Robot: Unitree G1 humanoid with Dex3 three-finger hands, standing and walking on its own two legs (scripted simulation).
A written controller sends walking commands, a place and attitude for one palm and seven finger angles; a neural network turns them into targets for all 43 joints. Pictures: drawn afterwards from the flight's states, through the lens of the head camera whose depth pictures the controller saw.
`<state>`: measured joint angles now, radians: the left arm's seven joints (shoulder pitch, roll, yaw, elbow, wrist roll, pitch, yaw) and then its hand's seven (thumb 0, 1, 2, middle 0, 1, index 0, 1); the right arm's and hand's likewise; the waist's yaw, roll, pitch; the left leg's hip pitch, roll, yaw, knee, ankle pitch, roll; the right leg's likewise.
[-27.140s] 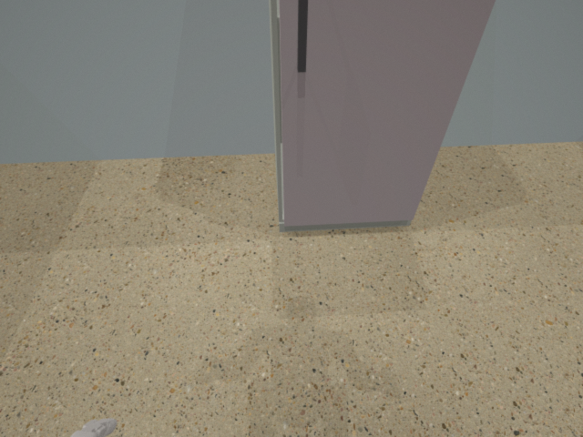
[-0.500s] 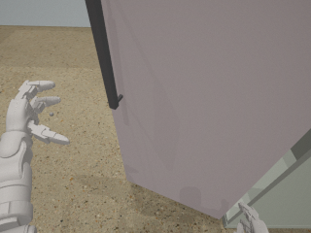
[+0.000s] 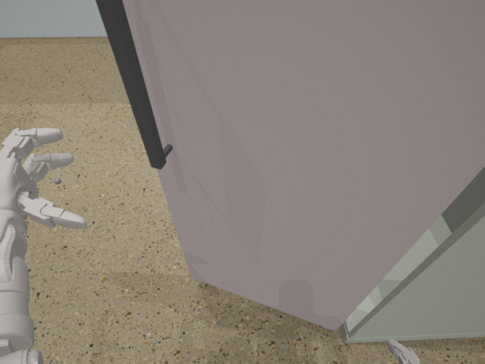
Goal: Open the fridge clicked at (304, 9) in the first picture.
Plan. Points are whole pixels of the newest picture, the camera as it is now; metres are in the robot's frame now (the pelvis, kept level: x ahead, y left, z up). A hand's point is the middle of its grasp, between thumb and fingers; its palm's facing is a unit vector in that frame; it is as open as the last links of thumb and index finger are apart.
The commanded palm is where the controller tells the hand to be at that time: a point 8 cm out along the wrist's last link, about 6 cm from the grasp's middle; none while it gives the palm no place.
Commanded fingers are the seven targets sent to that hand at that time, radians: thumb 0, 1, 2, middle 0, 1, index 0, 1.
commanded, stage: draw the hand back to the body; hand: left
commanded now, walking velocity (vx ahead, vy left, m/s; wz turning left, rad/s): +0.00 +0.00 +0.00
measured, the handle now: (142, 81) +0.49 +0.19 +0.22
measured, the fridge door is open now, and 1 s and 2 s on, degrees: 68 68 68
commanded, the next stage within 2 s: step back with the hand held close in 1.58 s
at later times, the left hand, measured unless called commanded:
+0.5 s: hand (35, 218) +0.27 +0.29 +0.15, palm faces +0.01 -1.00 -0.05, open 14.6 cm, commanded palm +0.24 +0.33 +0.16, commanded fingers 0.00 -0.33 0.31 -0.24 -1.02 -0.24 -1.02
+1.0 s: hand (19, 223) +0.25 +0.29 +0.17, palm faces +0.48 -0.80 -0.36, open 10.8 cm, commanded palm +0.19 +0.32 +0.18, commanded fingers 0.00 0.57 0.74 -0.21 -0.49 -0.21 -0.49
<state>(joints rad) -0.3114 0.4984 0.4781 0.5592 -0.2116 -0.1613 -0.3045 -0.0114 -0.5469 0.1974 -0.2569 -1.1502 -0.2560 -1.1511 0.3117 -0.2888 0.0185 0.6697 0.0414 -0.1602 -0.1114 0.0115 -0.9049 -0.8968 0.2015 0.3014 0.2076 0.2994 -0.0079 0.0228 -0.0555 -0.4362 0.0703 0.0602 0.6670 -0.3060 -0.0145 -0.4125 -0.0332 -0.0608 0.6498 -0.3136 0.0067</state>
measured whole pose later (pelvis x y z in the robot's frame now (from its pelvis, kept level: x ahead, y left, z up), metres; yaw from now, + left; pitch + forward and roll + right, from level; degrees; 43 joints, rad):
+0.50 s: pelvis +0.01 +0.02 +0.01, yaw +1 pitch +0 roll -1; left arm -0.04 0.45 0.44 0.19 -0.36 0.03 -0.52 -0.01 -0.53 0.21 -0.25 -1.14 -0.25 -1.14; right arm 0.24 -0.27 0.06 0.59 0.07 -0.27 -0.12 0.01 -0.90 -0.90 0.20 0.30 0.21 0.30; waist 0.05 0.03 -0.04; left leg -0.31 0.04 0.05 0.63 -0.32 0.01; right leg -0.26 -0.06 -0.07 0.58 -0.31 0.03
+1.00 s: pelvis +0.03 +0.01 +0.02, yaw +0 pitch -3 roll +0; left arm 0.31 0.36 0.35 -0.25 -0.07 -0.07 0.11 0.00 0.23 0.57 -0.23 -0.69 -0.23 -0.70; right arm 0.23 -0.24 0.02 0.69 0.00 -0.18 -0.09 0.01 -0.90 -0.90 0.20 0.30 0.21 0.30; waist 0.06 0.04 0.00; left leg -0.14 0.04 0.08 0.46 -0.27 0.00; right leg -0.12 -0.06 -0.05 0.45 -0.27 0.03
